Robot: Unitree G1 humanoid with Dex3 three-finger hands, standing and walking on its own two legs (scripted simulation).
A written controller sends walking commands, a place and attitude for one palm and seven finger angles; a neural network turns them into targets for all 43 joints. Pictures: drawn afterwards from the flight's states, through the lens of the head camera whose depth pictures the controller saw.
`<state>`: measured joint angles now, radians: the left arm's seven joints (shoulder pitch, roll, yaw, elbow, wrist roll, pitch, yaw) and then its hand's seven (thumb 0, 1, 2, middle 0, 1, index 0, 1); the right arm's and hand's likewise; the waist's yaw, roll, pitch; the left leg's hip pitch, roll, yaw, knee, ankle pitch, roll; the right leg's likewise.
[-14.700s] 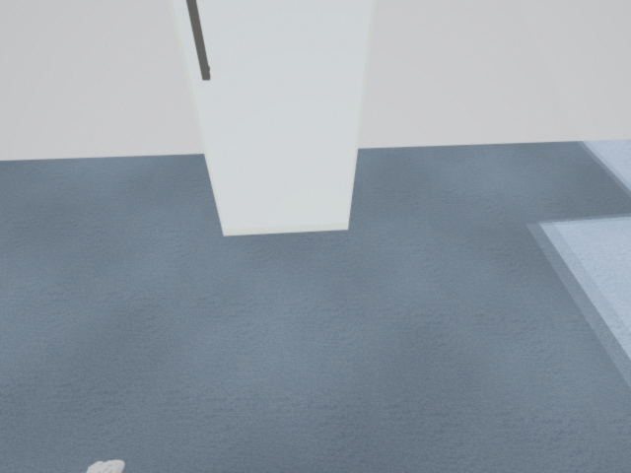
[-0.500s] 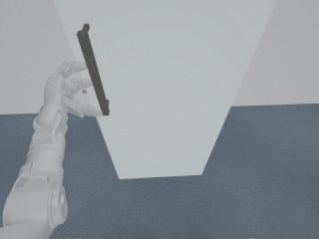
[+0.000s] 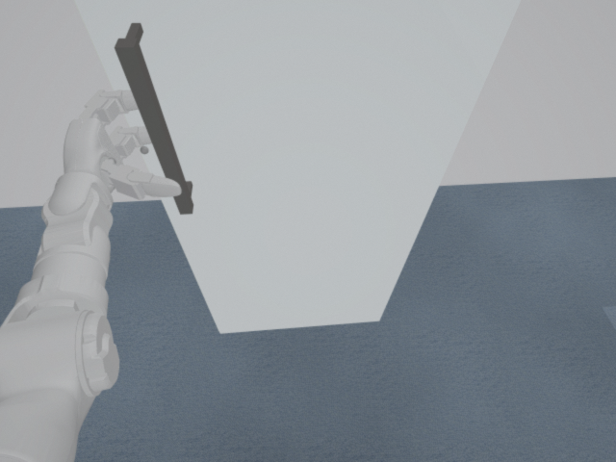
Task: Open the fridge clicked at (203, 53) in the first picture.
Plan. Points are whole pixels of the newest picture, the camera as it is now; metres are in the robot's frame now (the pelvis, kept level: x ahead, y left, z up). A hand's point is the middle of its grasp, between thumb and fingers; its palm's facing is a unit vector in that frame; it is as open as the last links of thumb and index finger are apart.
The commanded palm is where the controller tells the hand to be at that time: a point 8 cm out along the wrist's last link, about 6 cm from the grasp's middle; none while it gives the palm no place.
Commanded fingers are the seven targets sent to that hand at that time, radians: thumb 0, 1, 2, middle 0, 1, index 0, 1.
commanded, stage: feel for the door with the fingertips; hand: left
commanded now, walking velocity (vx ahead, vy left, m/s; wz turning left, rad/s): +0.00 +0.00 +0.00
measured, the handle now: (165, 134) +0.52 +0.19 +0.13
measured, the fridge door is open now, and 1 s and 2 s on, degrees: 0 0 0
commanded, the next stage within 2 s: slide the fingers in behind the handle in 0.04 s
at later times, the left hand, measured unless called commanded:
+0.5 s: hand (138, 156) +0.46 +0.20 +0.15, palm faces +0.06 -1.00 +0.02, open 14.0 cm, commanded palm +0.43 +0.25 +0.14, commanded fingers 0.00 -0.50 0.30 -0.30 -1.20 -0.30 -1.20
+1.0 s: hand (160, 151) +0.47 +0.18 +0.14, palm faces +0.06 -1.00 +0.02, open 13.9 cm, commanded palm +0.44 +0.23 +0.14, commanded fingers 0.00 -0.50 0.30 -0.30 -1.20 -0.30 -1.20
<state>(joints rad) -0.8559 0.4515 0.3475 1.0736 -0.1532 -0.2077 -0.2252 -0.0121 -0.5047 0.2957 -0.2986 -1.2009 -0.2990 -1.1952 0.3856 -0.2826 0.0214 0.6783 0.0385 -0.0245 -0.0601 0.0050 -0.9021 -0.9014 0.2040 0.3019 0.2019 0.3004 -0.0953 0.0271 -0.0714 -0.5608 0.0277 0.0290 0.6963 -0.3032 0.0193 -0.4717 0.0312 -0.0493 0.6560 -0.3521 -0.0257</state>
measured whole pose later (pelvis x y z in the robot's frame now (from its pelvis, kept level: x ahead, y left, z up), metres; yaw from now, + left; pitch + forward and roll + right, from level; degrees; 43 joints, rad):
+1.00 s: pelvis +0.01 +0.01 +0.00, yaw +0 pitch +9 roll -1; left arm -0.82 0.38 0.31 1.00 -0.15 -0.20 -0.15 -0.01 -0.50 0.30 -0.32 -1.22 -0.31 -1.21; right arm 0.39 -0.26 0.02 0.67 0.03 -0.02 -0.04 0.00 -0.90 -0.90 0.20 0.30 0.20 0.30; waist -0.09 0.03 -0.08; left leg -0.55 0.02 0.04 0.70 -0.32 0.03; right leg -0.46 0.03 -0.04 0.66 -0.36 -0.02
